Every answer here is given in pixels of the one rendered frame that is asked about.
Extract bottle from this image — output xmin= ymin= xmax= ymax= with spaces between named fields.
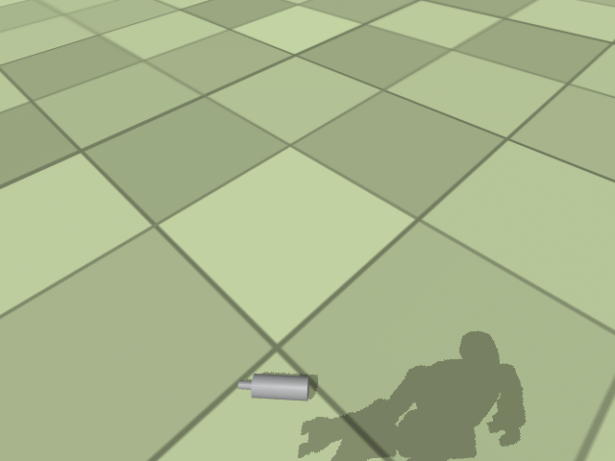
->
xmin=238 ymin=374 xmax=309 ymax=401

